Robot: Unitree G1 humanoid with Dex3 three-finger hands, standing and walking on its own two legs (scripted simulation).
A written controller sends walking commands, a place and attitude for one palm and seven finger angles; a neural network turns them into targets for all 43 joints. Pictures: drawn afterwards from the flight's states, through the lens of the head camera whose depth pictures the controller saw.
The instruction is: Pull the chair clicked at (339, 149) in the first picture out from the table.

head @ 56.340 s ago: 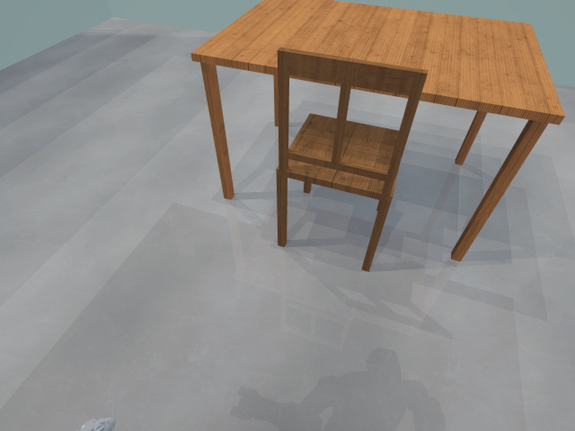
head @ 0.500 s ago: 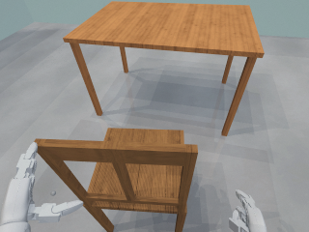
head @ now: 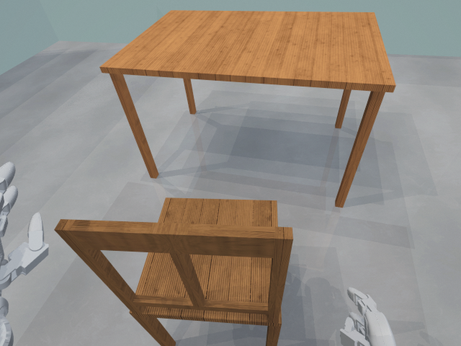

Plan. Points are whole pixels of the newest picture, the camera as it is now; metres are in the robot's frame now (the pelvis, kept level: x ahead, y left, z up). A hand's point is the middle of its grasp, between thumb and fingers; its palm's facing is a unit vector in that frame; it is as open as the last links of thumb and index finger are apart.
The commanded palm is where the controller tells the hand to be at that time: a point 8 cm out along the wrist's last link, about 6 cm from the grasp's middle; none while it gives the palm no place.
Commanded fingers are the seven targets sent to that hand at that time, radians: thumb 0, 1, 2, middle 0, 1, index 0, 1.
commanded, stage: draw the hand back to the body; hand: left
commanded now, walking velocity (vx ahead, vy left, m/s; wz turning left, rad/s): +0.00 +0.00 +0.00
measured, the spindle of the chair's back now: (190, 279) +0.27 +0.14 -0.11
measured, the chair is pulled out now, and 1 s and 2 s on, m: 0.63 0.63 0.63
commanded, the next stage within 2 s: step back with the hand held close in 0.28 s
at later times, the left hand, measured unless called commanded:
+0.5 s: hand (36, 260) +0.17 +0.26 +0.17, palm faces +0.47 -0.77 -0.43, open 7.4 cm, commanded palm +0.11 +0.30 +0.18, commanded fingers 0.00 0.90 0.90 -0.20 -0.30 -0.20 -0.30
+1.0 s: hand (5, 309) +0.12 +0.27 +0.16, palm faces +0.43 -0.77 -0.47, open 7.4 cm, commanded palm +0.06 +0.31 +0.18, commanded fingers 0.00 0.90 0.90 -0.20 -0.30 -0.20 -0.30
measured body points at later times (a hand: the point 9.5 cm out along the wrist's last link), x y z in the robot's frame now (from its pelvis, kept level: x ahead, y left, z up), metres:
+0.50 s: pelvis -0.03 +0.00 +0.00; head -0.03 -0.03 +0.45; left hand +0.14 +0.30 +0.19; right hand +0.17 -0.23 -0.09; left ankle -0.04 +0.12 -0.74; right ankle -0.03 -0.12 -0.74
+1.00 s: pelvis -0.08 +0.01 -0.01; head -0.07 +0.01 +0.44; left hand +0.09 +0.31 +0.18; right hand +0.10 -0.23 -0.09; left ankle -0.04 +0.12 -0.74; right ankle -0.03 -0.12 -0.74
